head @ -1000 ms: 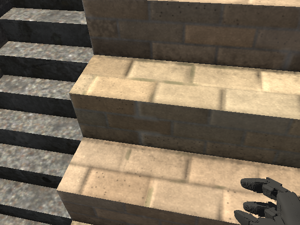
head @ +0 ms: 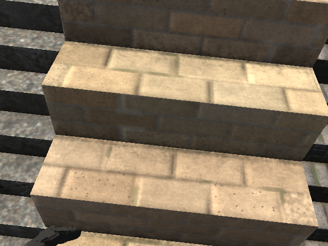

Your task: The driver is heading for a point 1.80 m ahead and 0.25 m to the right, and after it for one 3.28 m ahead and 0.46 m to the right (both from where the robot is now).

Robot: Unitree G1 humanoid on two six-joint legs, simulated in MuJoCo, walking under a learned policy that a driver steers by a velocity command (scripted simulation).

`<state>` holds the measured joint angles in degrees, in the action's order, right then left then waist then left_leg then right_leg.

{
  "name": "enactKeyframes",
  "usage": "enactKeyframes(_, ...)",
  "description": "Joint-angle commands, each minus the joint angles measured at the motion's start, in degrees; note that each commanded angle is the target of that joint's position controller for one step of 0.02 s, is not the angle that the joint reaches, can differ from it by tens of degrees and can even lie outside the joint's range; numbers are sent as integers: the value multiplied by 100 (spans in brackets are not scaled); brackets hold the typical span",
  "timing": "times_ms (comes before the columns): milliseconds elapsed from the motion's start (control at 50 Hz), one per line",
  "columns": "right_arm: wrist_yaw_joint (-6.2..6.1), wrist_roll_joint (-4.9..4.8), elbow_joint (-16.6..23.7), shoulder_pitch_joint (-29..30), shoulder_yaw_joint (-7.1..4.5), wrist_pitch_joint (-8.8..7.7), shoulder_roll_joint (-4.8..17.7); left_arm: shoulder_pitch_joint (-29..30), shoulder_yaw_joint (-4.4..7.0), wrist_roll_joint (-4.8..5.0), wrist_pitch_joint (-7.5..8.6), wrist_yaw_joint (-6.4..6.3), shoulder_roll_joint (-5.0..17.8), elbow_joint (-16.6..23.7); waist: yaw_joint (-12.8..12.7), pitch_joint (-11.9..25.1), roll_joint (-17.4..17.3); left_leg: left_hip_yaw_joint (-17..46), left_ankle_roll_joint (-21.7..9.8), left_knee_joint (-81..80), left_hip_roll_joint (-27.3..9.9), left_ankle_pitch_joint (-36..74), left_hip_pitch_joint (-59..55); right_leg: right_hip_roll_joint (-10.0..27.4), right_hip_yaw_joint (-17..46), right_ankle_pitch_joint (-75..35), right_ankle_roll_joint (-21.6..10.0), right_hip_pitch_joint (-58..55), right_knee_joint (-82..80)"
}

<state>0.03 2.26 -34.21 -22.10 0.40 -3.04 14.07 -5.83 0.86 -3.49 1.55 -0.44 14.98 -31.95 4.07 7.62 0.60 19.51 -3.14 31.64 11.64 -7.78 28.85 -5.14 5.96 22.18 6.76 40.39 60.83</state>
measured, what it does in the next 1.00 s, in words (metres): steps to the left, turning right: right foot, then left foot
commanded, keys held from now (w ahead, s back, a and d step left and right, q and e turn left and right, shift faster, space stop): shift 0.20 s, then e+shift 0.22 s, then w+e+shift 0.48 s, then w+shift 0.10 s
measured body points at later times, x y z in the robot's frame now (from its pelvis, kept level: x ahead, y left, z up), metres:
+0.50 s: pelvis +0.01 +0.01 -0.04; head +0.02 +0.01 +0.41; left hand +0.09 +0.23 -0.16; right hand +0.24 -0.19 -0.12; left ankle -0.04 +0.16 -0.65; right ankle +0.03 -0.14 -0.73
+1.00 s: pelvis +0.05 +0.10 -0.07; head +0.02 +0.11 +0.38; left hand +0.18 +0.36 -0.19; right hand +0.24 -0.16 -0.10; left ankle +0.00 +0.23 -0.58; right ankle +0.02 +0.07 -0.75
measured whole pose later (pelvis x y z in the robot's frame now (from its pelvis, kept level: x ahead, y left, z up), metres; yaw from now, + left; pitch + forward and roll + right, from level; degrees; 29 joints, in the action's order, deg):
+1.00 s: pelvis +0.05 +0.10 -0.07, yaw -20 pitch +1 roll -2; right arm 0.8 6.7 -33.2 -1.0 1.1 -3.5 11.3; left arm -21.9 3.7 -1.1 0.9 -0.6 16.0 -41.5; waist -6.3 5.4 -1.3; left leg 1.6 -0.3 104.7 0.0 -18.7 38.4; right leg -13.1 -1.0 51.0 -11.7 24.2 53.0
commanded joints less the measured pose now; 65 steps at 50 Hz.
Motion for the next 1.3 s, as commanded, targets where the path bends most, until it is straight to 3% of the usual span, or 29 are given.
enactKeyframes(20,-102,-61,774,943,-224,-120,795,-72,129,-11,144,251,212,270,-473,156,-923,1773,-599,-1076,-1137,-2015,287,11,-172,-228,-48,-1133,-702)
enactKeyframes(120,145,-243,346,501,-344,287,895,215,86,39,122,515,21,60,69,333,-656,1592,-340,186,-990,-2220,-479,595,-11,-1176,-485,-2176,-4046)
enactKeyframes(160,351,-39,262,-104,-151,265,320,1246,229,320,148,379,501,487,315,299,474,-242,770,1558,-220,-1663,1407,1599,1711,-1301,-2286,-2903,-3691)
enactKeyframes(200,220,-44,198,577,-251,51,846,272,338,48,211,171,664,241,-464,339,42,-345,1086,6103,-502,-2287,2474,2637,2843,-1630,-3097,-2765,-3901)
enactKeyframes(220,56,-185,205,1242,-205,19,848,-46,99,-27,3,263,121,-73,-710,81,-589,-549,890,6365,-446,-1640,3139,2180,2078,-1171,-2764,-2713,-3783)
enactKeyframes(260,167,-253,132,1711,92,-106,263,144,-516,462,-36,611,-1082,-158,-616,72,-418,-485,878,4901,-802,-1967,2875,1351,1137,-1157,-1802,-2735,-3480)
enactKeyframes(280,-19,43,301,1130,-35,75,112,-1056,326,394,67,-61,365,-908,-418,-550,56,-1268,633,5298,-1200,-359,2178,1384,1174,-1513,-1962,-2709,-2999)
enactKeyframes(300,106,94,6,1432,66,9,446,-308,-233,358,40,211,-329,-194,-668,147,2,-1041,700,4910,-1087,-664,2239,860,801,-1295,-1788,-1755,-3234)
enactKeyframes(380,-72,213,306,1662,49,-40,562,-885,-29,118,87,69,177,8,-816,482,657,-950,697,5245,-1044,-871,2765,1450,2262,-2289,-2596,-2433,-2516)
enactKeyframes(480,-95,284,202,1885,98,-64,438,-1701,-94,205,141,129,48,-319,-1099,273,683,-857,432,5055,-1104,-1184,2680,1170,3028,878,-2541,-1673,-2478)
enactKeyframes(560,0,224,388,2244,237,-160,256,-1537,-89,189,136,-22,91,-329,-1070,330,607,-767,179,3209,-1177,-2310,1982,827,2924,105,-2175,-1189,-1708)
enactKeyframes(600,228,151,-3,916,236,-140,202,-415,-61,204,-115,-80,343,60,-179,482,-47,-1267,-114,-175,-1264,551,-669,-107,1748,-119,-1506,229,-885)
enactKeyframes(640,661,-127,-304,838,-137,-186,1330,-2027,-31,-80,-145,216,-112,46,-829,1339,-2491,1269,-1774,853,-3377,5897,-3246,-1121,449,1007,-207,2790,3580)
enactKeyframes(660,164,-11,85,1650,-263,-181,1050,-677,315,72,-163,-262,288,-89,-847,1089,-636,360,-632,620,-3137,2349,-2695,-235,-961,-138,-424,2170,4244)
enactKeyframes(680,-17,-4,-96,1508,-102,-172,700,-681,322,232,-182,-404,251,-155,-769,488,-309,-308,-315,217,-2609,1357,-1983,-467,-974,-720,-616,1895,4171)
enactKeyframes(740,-284,330,-325,1797,-252,-345,881,-698,378,46,-288,-52,314,-123,-1500,-663,-848,-326,-134,-359,-2827,131,-1489,395,-115,-88,-814,1916,3757)
enactKeyframes(860,-344,111,-95,2659,-402,-288,937,-2241,584,182,-217,103,613,-518,-2395,-173,43,-2710,-270,986,-1728,3198,-1198,-182,-1845,182,-1397,-1906,-645)
enactKeyframes(880,-264,236,18,3005,-301,-190,659,-3146,513,259,-234,131,363,-734,-2809,172,165,-2846,-343,3257,-1566,2098,-806,515,-1527,-800,-1774,-3083,-2530)
enactKeyframes(900,-103,142,55,3068,-77,-64,-119,-2900,392,445,-268,150,-129,-1121,-2467,92,1412,-3217,-352,6227,-913,-2485,591,342,-1513,-1659,-2098,-3769,-2663)
enactKeyframes(940,69,391,666,2876,216,-173,-915,-1588,162,236,-40,203,-65,-651,-933,-77,633,-1763,23,8799,-909,-872,1757,67,391,-152,-2145,-2685,-1642)
enactKeyframes(980,201,596,991,2246,222,-185,-130,-1089,248,253,118,-106,564,-263,-345,-763,92,-1798,491,8068,-1090,-619,2043,1229,4157,1558,-2665,-1446,-4643)
enactKeyframes(1000,200,503,927,2858,95,-77,292,-1215,143,217,311,-201,285,-378,-737,-1415,-523,-1695,598,8233,-1033,-948,2066,948,3478,-210,-2727,-861,-4017)
enactKeyframes(1020,115,440,1056,2404,-43,72,556,-794,253,42,415,-309,864,-149,-454,-905,-411,-1479,755,8321,-937,-1216,1809,1119,3029,-2159,-2769,-1198,-3042)
enactKeyframes(1100,-117,-75,1464,2216,-106,455,530,-676,318,-91,470,-394,1142,-112,-176,-368,-483,-1766,663,6168,-1097,-2741,2001,1522,2774,-2892,-2404,-2199,-3054)
enactKeyframes(1140,-228,-334,1103,1279,-153,610,599,443,189,-75,273,-413,546,-52,524,-403,-497,-2277,140,2636,-1227,-2269,-895,761,1245,-2315,-1869,79,-2383)
enactKeyframes(1180,-272,-326,561,639,-199,556,288,-314,82,-44,216,-435,200,-290,355,-332,-426,-3243,-211,925,-679,-1630,-1949,548,811,-3909,-2054,-352,-1474)
enactKeyframes(1220,-190,-74,-608,-1355,-32,331,-695,1384,-145,107,344,-246,-703,215,1215,-238,-832,-859,-811,444,-1332,174,-3252,-765,455,-416,-1580,1605,3393)
enactKeyframes(1240,-217,360,-237,98,-113,226,-286,319,-156,178,397,-100,-851,547,-475,-187,-1204,1803,-810,-1141,-2239,-2158,-2589,-700,1141,-861,-1226,2168,3785)
enactKeyframes(1300,-187,72,-60,1149,-372,-49,-21,526,-76,-5,256,-8,-100,431,-641,-824,207,2085,-1149,-1884,-2765,-3294,-1148,91,463,-1570,-839,2606,5224)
